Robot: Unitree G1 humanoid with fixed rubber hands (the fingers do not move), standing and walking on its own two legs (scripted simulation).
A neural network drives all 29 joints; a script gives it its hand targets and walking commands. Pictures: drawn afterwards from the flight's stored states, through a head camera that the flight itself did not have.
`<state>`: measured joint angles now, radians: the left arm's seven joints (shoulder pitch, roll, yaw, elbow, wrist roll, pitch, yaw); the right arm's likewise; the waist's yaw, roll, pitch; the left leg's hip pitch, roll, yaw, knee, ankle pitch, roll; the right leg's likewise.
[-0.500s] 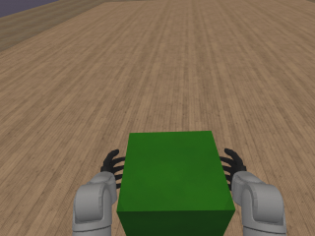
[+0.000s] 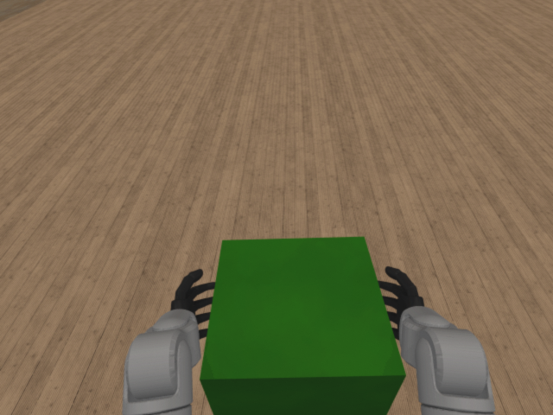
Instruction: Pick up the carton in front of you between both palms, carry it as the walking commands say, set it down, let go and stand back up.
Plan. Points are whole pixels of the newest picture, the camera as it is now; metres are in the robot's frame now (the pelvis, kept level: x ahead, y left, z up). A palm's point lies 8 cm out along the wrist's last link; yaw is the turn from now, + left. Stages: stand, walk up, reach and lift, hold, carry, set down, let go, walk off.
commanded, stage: carry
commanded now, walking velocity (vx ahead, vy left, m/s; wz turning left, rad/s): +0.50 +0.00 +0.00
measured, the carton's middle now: (295, 345) +0.26 +0.00 -0.02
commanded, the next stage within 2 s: hold in 1.92 s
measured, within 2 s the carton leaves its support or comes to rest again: neither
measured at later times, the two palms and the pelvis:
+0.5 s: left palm (223, 177) +0.53 +0.13 +0.09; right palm (382, 175) +0.54 -0.17 +0.08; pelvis +0.27 -0.03 +0.00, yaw +3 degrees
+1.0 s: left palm (216, 159) +0.60 +0.15 +0.08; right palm (363, 154) +0.61 -0.15 +0.08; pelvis +0.34 -0.01 +0.00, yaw +3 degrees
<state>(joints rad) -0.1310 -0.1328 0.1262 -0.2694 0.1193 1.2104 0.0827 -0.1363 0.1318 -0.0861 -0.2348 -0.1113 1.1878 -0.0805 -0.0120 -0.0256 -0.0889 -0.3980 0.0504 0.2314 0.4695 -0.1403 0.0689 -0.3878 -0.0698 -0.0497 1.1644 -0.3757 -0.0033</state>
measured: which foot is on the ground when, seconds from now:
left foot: down 0.00-0.34, up 0.36-0.50, down 0.52-1.00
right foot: up 0.00-0.30, down 0.32-1.00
